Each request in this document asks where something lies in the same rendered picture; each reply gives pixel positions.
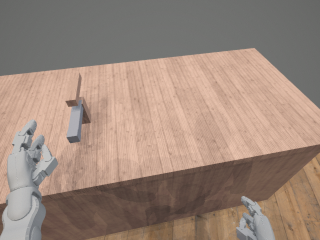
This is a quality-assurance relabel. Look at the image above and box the counter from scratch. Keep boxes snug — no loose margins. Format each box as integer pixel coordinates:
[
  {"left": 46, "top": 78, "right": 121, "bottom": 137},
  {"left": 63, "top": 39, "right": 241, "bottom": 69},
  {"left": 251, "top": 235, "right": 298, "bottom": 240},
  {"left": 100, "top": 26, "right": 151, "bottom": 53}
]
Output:
[{"left": 0, "top": 48, "right": 320, "bottom": 240}]

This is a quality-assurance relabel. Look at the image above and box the robot left hand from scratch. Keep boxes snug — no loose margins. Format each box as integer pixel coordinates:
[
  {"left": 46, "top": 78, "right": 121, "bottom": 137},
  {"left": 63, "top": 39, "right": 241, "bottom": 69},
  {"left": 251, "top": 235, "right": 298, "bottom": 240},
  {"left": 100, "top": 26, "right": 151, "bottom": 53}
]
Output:
[{"left": 7, "top": 119, "right": 58, "bottom": 192}]

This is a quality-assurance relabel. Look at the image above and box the robot right hand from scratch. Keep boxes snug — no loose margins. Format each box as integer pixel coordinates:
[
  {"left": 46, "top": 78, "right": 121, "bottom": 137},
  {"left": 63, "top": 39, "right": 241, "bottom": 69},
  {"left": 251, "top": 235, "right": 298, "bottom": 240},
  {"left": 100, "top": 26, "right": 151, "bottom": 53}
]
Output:
[{"left": 236, "top": 196, "right": 276, "bottom": 240}]

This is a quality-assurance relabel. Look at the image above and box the left robot forearm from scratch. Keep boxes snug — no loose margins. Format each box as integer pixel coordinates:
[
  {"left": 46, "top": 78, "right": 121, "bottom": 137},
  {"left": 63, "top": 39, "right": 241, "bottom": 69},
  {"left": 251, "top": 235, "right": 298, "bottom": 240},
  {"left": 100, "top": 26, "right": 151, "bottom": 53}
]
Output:
[{"left": 0, "top": 186, "right": 46, "bottom": 240}]

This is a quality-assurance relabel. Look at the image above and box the tap lever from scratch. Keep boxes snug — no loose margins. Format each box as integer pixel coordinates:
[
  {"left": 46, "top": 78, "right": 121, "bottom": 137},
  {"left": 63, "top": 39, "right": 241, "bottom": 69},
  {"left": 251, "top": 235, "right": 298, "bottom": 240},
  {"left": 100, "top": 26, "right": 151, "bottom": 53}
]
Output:
[{"left": 66, "top": 100, "right": 84, "bottom": 143}]

